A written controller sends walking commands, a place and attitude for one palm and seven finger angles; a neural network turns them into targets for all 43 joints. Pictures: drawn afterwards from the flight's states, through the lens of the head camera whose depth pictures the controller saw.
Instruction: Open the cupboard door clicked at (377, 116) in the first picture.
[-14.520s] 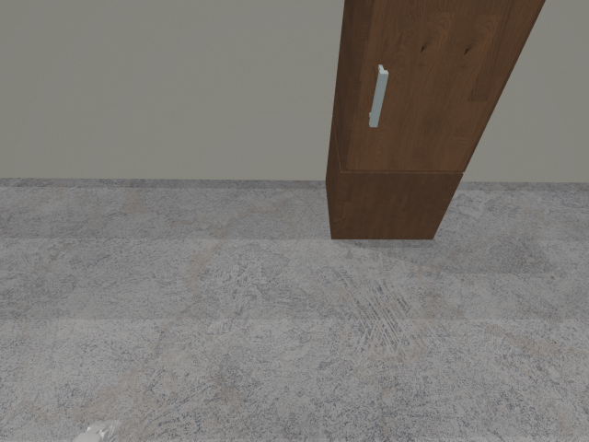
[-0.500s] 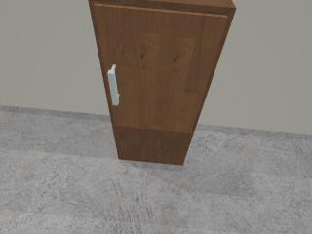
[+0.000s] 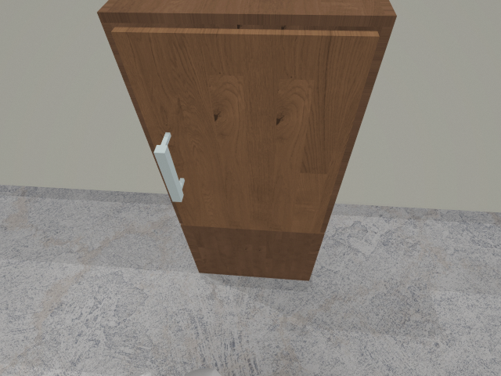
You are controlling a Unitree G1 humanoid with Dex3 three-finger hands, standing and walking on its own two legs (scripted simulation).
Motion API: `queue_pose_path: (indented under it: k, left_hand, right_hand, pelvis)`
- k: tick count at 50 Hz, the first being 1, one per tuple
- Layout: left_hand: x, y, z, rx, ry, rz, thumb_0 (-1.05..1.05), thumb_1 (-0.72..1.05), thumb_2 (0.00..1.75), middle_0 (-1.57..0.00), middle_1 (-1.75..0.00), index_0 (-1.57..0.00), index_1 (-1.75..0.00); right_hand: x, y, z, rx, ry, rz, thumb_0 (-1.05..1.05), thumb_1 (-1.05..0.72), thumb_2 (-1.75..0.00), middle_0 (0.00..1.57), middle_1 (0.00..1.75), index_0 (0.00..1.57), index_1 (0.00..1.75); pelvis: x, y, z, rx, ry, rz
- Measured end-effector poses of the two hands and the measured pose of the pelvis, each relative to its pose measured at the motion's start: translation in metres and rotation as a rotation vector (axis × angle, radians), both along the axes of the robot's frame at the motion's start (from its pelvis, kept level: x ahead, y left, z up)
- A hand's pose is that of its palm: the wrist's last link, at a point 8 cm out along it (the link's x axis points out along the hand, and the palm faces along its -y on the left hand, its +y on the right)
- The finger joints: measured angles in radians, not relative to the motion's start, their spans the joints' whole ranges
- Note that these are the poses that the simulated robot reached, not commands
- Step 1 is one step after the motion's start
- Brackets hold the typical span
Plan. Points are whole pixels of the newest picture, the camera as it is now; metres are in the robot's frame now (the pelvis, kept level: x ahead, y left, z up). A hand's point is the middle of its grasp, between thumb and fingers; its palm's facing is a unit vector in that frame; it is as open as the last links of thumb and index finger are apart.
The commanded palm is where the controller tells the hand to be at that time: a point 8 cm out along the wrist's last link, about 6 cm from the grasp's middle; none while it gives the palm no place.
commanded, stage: come to a stop and stand still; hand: left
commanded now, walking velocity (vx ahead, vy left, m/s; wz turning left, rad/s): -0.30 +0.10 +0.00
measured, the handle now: (172, 168) +0.54 +0.21 -0.04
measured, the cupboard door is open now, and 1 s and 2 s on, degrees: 0 0 0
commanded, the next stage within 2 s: look again from close up in 1.32 s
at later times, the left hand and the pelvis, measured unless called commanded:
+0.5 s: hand out of the picture +0.02 +0.26 -0.17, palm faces +0.02 -0.98 -0.21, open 7.4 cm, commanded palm none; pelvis -0.01 +0.06 +0.01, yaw -2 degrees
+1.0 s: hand out of the picture -0.06 +0.20 -0.18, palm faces +0.06 -0.99 -0.13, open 7.4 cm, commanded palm none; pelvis -0.03 +0.05 +0.00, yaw -1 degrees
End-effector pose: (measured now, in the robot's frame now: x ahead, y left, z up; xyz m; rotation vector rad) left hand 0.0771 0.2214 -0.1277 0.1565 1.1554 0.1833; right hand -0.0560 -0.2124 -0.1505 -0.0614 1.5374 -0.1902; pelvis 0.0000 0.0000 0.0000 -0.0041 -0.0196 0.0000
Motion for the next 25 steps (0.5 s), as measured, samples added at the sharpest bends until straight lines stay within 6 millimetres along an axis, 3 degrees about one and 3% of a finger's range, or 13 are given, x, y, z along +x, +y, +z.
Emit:
queue_pose_path:
  k: [7,12,19,25]
  left_hand:
    - [-0.012,0.03,-0.009,0.0,0.108,0.004,-0.01,0.94,0.9,-0.2,-0.3,-0.2,-0.3]
    - [-0.023,0.06,-0.03,-0.029,0.159,0.028,0.0,0.92,0.9,-0.2,-0.3,-0.2,-0.3]
    - [-0.037,0.083,-0.024,-0.022,0.181,0.03,0.0,0.91,0.9,-0.19,-0.3,-0.2,-0.3]
    - [-0.058,0.083,-0.014,-0.02,0.209,0.0,0.0,0.91,0.9,-0.19,-0.3,-0.2,-0.3]
  right_hand:
    - [0.107,-0.011,0.013,-0.089,-0.21,0.061,0.01,-0.91,-0.9,0.19,0.3,0.2,0.3]
    - [0.151,0.007,0.019,-0.142,-0.328,0.101,0.01,-0.91,-0.9,0.19,0.3,0.2,0.3]
    - [0.157,0.041,0.037,-0.126,-0.368,0.136,0.01,-0.91,-0.9,0.19,0.3,0.2,0.3]
    - [0.131,0.05,0.036,-0.096,-0.367,0.09,0.01,-0.91,-0.9,0.2,0.3,0.2,0.3]
  pelvis:
    - [0.012,0.018,0.002,-0.001,0.009,-0.011]
    - [0.018,0.044,-0.01,-0.02,-0.003,-0.013]
    - [0.007,0.057,0.003,-0.026,0.008,-0.023]
    - [-0.009,0.059,0.008,-0.026,0.024,-0.041]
